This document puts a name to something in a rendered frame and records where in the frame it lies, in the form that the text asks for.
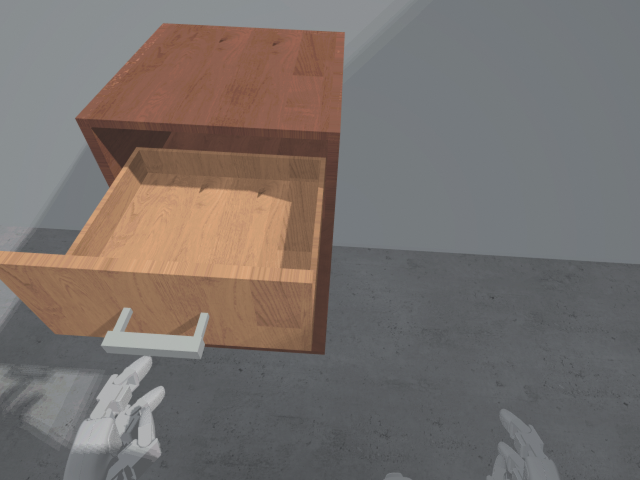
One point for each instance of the handle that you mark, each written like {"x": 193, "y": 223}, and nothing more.
{"x": 177, "y": 346}

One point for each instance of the drawer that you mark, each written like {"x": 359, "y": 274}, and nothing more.
{"x": 185, "y": 232}

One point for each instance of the left robot hand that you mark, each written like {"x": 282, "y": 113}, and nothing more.
{"x": 101, "y": 439}

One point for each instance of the cabinet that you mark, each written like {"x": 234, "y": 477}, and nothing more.
{"x": 229, "y": 89}

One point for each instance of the right robot hand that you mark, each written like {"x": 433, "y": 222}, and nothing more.
{"x": 529, "y": 446}

